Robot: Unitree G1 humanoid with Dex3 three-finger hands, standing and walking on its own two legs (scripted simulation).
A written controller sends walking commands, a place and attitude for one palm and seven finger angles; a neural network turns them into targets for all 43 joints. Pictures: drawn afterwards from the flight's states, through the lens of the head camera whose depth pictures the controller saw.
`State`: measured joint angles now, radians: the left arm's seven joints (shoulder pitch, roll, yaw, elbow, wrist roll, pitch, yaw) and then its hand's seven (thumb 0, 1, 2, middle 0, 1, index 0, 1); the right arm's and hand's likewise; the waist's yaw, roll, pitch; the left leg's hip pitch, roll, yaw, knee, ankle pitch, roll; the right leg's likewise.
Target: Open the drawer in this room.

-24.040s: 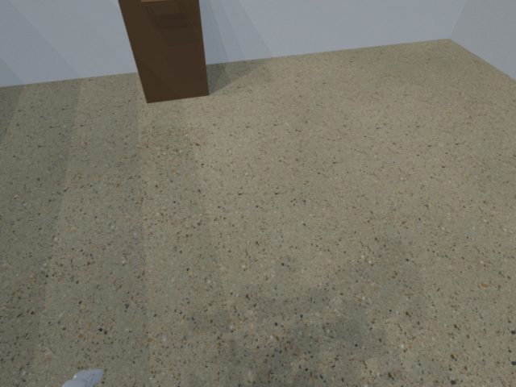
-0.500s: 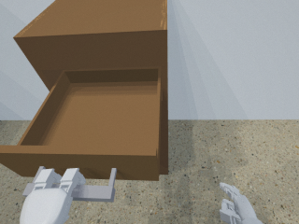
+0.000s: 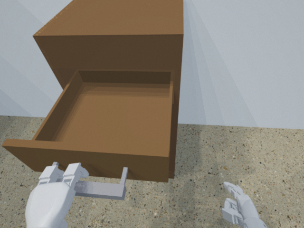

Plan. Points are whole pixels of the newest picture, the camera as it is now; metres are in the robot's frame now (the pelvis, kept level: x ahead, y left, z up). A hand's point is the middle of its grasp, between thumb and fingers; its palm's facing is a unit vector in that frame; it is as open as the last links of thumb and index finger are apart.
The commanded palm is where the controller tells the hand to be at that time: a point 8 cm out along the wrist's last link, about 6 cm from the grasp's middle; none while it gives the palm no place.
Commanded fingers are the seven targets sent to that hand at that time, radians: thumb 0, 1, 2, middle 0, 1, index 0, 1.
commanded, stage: lift the hand off the handle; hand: left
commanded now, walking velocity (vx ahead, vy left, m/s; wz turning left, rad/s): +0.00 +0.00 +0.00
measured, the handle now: (85, 178) +0.22 +0.19 +0.05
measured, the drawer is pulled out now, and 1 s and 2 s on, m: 0.30 0.30 0.30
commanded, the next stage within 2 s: draw the hand back to the body in 1.62 s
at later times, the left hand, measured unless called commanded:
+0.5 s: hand (71, 197) +0.17 +0.21 +0.05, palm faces +0.05 -0.16 -0.99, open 13.6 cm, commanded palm +0.14 +0.21 +0.12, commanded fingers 0.00 -0.50 0.30 -0.30 -1.20 -0.30 -1.20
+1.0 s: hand (57, 184) +0.17 +0.21 +0.12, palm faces +0.12 -0.17 -0.98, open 13.9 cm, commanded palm +0.13 +0.21 +0.19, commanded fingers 0.00 -0.50 0.30 -0.30 -1.20 -0.30 -1.20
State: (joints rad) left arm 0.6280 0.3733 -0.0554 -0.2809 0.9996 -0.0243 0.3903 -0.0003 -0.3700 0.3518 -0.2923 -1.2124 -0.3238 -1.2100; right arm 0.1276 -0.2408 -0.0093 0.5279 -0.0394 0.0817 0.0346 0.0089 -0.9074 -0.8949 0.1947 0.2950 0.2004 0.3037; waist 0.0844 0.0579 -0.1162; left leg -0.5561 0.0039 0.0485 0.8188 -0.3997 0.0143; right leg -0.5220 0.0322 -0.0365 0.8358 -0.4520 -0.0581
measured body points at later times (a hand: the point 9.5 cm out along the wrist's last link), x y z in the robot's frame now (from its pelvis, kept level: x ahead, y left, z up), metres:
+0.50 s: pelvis +0.00 +0.01 +0.00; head +0.01 -0.03 +0.45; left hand +0.16 +0.22 +0.10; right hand +0.21 -0.19 -0.09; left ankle +0.01 +0.11 -0.70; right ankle -0.02 -0.08 -0.70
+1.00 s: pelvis +0.00 +0.01 +0.03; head -0.02 -0.03 +0.47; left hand +0.16 +0.22 +0.18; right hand +0.23 -0.18 -0.06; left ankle +0.01 +0.11 -0.70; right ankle -0.02 -0.08 -0.70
